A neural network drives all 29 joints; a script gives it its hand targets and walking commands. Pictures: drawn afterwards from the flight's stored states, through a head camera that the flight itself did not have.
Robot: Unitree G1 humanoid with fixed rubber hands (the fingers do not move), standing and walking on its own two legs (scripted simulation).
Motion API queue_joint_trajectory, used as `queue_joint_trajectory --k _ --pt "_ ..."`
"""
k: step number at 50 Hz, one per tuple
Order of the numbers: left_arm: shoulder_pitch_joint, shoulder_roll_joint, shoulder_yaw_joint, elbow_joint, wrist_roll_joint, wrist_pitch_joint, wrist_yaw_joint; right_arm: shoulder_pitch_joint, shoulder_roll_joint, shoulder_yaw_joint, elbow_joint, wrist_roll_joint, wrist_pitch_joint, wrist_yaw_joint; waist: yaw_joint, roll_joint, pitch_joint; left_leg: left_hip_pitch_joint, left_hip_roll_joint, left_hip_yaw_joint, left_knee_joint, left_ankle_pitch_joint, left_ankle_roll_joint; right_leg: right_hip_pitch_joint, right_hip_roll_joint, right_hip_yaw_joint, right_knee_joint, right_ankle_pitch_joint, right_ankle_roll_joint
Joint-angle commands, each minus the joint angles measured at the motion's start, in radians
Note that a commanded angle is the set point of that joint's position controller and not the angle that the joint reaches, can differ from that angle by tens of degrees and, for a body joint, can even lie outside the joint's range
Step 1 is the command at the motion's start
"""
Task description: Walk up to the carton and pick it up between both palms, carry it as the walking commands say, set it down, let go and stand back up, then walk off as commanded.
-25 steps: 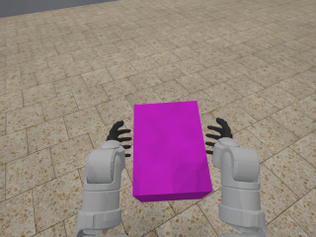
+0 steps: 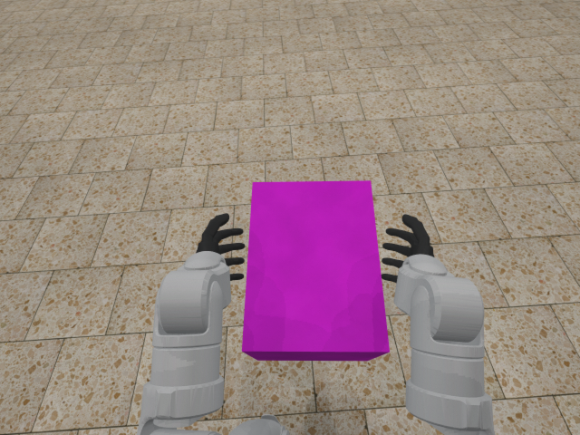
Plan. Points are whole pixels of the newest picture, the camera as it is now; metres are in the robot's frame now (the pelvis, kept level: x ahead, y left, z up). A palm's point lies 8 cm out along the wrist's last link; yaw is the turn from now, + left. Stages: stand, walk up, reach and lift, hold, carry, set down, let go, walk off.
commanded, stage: carry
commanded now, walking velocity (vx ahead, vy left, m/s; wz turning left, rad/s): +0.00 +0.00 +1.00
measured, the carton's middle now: (311, 274) +0.36 -0.03 -0.03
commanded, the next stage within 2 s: none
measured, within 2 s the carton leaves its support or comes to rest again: neither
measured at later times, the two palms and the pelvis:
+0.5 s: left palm out of the picture +0.20 +0.37 +0.04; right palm (192, 277) +0.33 +0.15 +0.04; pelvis -0.02 +0.12 -0.02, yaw +25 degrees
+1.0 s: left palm out of the picture +0.14 +0.41 +0.08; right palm (130, 294) +0.27 +0.19 +0.10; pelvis -0.05 +0.16 +0.00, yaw +29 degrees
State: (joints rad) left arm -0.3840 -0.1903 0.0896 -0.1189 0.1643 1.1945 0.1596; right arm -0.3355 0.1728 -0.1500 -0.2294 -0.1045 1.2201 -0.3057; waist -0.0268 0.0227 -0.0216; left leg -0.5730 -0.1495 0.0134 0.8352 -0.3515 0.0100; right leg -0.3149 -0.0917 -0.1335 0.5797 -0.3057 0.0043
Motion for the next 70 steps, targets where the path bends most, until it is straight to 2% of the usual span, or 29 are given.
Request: queue_joint_trajectory --k 1,3,7,12,13,14,15,16,18,20,22,26,28,30,32,34,35,36,37,40,44,47,52,57,59,61,64,68,70 --pt "-0.421 -1.055 -0.563 -0.131 -0.442 -0.015 -0.302 -0.545 1.024 0.709 0.003 0.432 0.020 0.451 0.010 -0.055 -0.240 -0.145 0.154 -0.031 0.282 -0.077 -0.038 0.280 -0.383 0.150 -0.176 0.487 -0.074" --pt "-0.420 -1.040 -0.572 -0.143 -0.436 -0.002 -0.289 -0.485 1.033 0.701 0.080 0.440 0.035 0.465 0.026 -0.090 -0.237 -0.126 0.148 0.018 0.248 -0.015 -0.038 0.304 -0.304 0.029 -0.106 0.579 -0.025" --pt "-0.333 -0.982 -0.515 -0.014 -0.384 0.006 -0.290 -0.479 1.014 0.667 0.131 0.435 0.052 0.466 0.041 -0.246 -0.169 -0.035 0.177 0.118 0.053 -0.031 -0.070 0.232 -0.308 -0.119 -0.078 0.548 -0.012" --pt "-0.360 -0.961 -0.512 0.004 -0.392 0.008 -0.296 -0.485 1.017 0.635 0.190 0.413 0.056 0.458 0.036 -0.329 -0.239 0.176 0.162 0.170 -0.155 -0.006 -0.031 0.218 -0.360 -0.158 0.121 0.530 0.046" --pt "-0.391 -0.967 -0.505 -0.016 -0.404 0.003 -0.304 -0.481 1.012 0.638 0.184 0.414 0.048 0.458 0.019 -0.270 -0.260 0.264 0.146 0.141 -0.249 0.175 -0.027 0.153 -0.306 -0.200 0.274 0.546 0.088" --pt "-0.441 -1.004 -0.534 0.001 -0.421 0.012 -0.306 -0.532 1.007 0.618 0.180 0.415 0.046 0.460 -0.011 -0.014 -0.286 0.460 0.226 -0.063 -0.330 0.542 0.027 -0.065 -0.242 -0.192 0.533 0.198 0.133" --pt "-0.436 -1.044 -0.555 -0.005 -0.441 0.011 -0.306 -0.510 1.006 0.607 0.171 0.406 0.042 0.457 0.021 0.294 -0.252 0.589 0.463 -0.395 -0.235 1.200 0.120 -0.359 -0.134 -0.167 0.696 -0.459 0.174" --pt "-0.558 -1.032 -0.573 -0.063 -0.501 0.013 -0.315 -0.468 1.023 0.591 0.214 0.388 0.024 0.460 -0.009 0.328 -0.290 0.473 0.492 -0.448 -0.275 1.255 0.218 -0.318 -0.124 -0.013 0.682 -0.573 0.165" --pt "-0.622 -1.085 -0.616 -0.102 -0.533 -0.009 -0.312 -0.548 1.054 0.574 0.124 0.407 0.013 0.459 -0.006 0.184 -0.382 0.620 0.423 -0.352 -0.225 1.145 0.196 -0.347 -0.101 0.017 0.673 -0.456 0.137" --pt "-0.606 -1.103 -0.636 -0.116 -0.549 -0.017 -0.295 -0.497 1.038 0.545 0.110 0.386 -0.008 0.449 0.005 0.198 -0.413 0.553 0.370 -0.264 -0.261 0.729 0.166 -0.300 -0.126 0.072 0.605 -0.291 0.114" --pt "-0.632 -1.125 -0.641 -0.165 -0.559 -0.026 -0.283 -0.529 1.031 0.546 0.057 0.368 -0.022 0.437 0.006 0.173 -0.487 0.555 0.384 -0.253 -0.288 0.651 0.170 -0.272 -0.083 0.075 0.574 -0.231 0.093" --pt "-0.525 -1.088 -0.598 -0.169 -0.523 -0.022 -0.279 -0.480 1.033 0.626 -0.029 0.369 -0.036 0.409 0.001 -0.045 -0.502 0.522 0.423 -0.316 -0.330 0.631 0.227 -0.214 -0.021 0.061 0.403 -0.182 0.039" --pt "-0.449 -1.060 -0.573 -0.125 -0.500 -0.001 -0.291 -0.489 1.028 0.658 -0.051 0.380 -0.029 0.404 0.009 0.021 -0.484 0.512 0.433 -0.322 -0.328 0.756 0.226 -0.158 -0.005 0.074 0.346 -0.163 0.024" --pt "-0.404 -1.042 -0.570 -0.092 -0.491 0.006 -0.296 -0.441 0.993 0.647 -0.009 0.370 -0.017 0.410 0.017 0.079 -0.479 0.474 0.422 -0.318 -0.367 0.633 0.205 -0.088 0.016 0.079 0.227 -0.138 0.021" --pt "-0.365 -1.038 -0.553 -0.009 -0.464 0.022 -0.308 -0.408 1.001 0.648 0.073 0.356 -0.001 0.418 0.029 0.036 -0.413 0.420 0.396 -0.318 -0.370 0.683 0.176 0.004 0.040 0.056 0.054 -0.043 0.013" --pt "-0.356 -1.048 -0.546 0.023 -0.448 0.015 -0.322 -0.430 1.012 0.673 0.101 0.364 0.008 0.437 0.035 -0.061 -0.423 0.331 0.329 -0.234 -0.310 0.575 0.097 0.212 -0.046 0.105 -0.140 0.192 0.002" --pt "-0.349 -1.047 -0.539 0.036 -0.438 0.012 -0.324 -0.419 1.044 0.680 0.141 0.383 0.014 0.445 0.028 -0.088 -0.427 0.224 0.273 -0.188 -0.254 0.481 0.051 0.315 -0.152 0.207 -0.147 0.355 -0.028" --pt "-0.361 -1.058 -0.550 0.042 -0.436 0.002 -0.324 -0.460 1.031 0.671 0.137 0.388 0.016 0.461 0.037 -0.213 -0.359 0.116 0.167 -0.076 -0.240 0.116 0.013 0.283 -0.273 0.318 -0.197 0.339 -0.109" --pt "-0.380 -1.069 -0.543 0.047 -0.441 -0.007 -0.325 -0.535 1.039 0.679 0.117 0.414 0.019 0.472 0.037 -0.264 -0.319 0.153 0.183 -0.044 -0.121 -0.072 0.031 0.175 -0.350 0.347 -0.234 0.300 -0.160" --pt "-0.447 -1.084 -0.568 0.002 -0.452 0.002 -0.318 -0.596 1.056 0.703 0.097 0.451 0.022 0.481 0.029 -0.085 -0.212 0.179 0.187 -0.045 -0.217 0.048 0.019 0.070 -0.263 0.223 -0.264 0.133 -0.076" --pt "-0.432 -1.027 -0.495 0.092 -0.415 0.012 -0.305 -0.579 1.063 0.658 0.214 0.456 0.054 0.498 0.044 -0.139 -0.210 0.262 0.219 -0.065 -0.372 0.217 -0.007 0.077 -0.155 0.104 -0.163 0.122 0.004" --pt "-0.494 -1.054 -0.491 0.117 -0.423 0.017 -0.307 -0.556 1.052 0.595 0.282 0.414 0.056 0.494 0.044 0.019 -0.213 0.181 0.283 -0.137 -0.463 0.196 0.011 0.129 -0.070 0.038 -0.104 -0.003 0.064" --pt "-0.619 -1.098 -0.558 0.028 -0.510 0.016 -0.316 -0.552 1.052 0.552 0.241 0.380 0.039 0.476 0.030 0.053 -0.245 0.197 0.310 -0.164 -0.549 -0.087 0.036 0.095 -0.045 0.031 -0.101 -0.035 0.062" --pt "-0.635 -1.106 -0.587 -0.014 -0.540 0.027 -0.306 -0.523 1.062 0.543 0.190 0.380 0.028 0.458 0.017 0.120 -0.330 0.352 0.332 -0.179 -0.567 0.068 0.026 0.037 -0.015 0.018 -0.078 0.014 0.060" --pt "-0.547 -1.094 -0.583 0.021 -0.513 0.030 -0.305 -0.562 1.056 0.587 0.115 0.394 0.023 0.453 0.023 0.022 -0.378 0.363 0.321 -0.144 -0.516 0.163 0.059 0.086 -0.031 0.030 -0.112 0.058 0.061" --pt "-0.546 -1.110 -0.562 0.021 -0.514 0.029 -0.301 -0.554 1.046 0.599 0.125 0.398 0.023 0.450 0.033 0.018 -0.392 0.387 0.313 -0.134 -0.489 0.286 0.054 0.093 -0.030 0.025 -0.108 0.066 0.059" --pt "-0.553 -1.111 -0.582 0.013 -0.490 0.026 -0.299 -0.532 1.051 0.595 0.149 0.405 0.029 0.471 0.018 0.127 -0.371 0.405 0.353 -0.218 -0.565 0.257 0.007 0.045 -0.003 0.034 -0.060 -0.043 0.067" --pt "-0.548 -1.097 -0.583 -0.027 -0.491 0.020 -0.291 -0.565 1.079 0.624 0.127 0.440 0.033 0.474 0.034 -0.017 -0.390 0.359 0.294 -0.116 -0.479 0.325 0.058 0.151 -0.041 0.044 -0.102 0.125 0.044" --pt "-0.469 -1.065 -0.544 0.033 -0.456 0.022 -0.294 -0.535 1.055 0.626 0.160 0.423 0.037 0.470 0.030 -0.015 -0.353 0.275 0.291 -0.120 -0.510 0.120 0.053 0.157 -0.048 0.053 -0.145 0.036 0.039"
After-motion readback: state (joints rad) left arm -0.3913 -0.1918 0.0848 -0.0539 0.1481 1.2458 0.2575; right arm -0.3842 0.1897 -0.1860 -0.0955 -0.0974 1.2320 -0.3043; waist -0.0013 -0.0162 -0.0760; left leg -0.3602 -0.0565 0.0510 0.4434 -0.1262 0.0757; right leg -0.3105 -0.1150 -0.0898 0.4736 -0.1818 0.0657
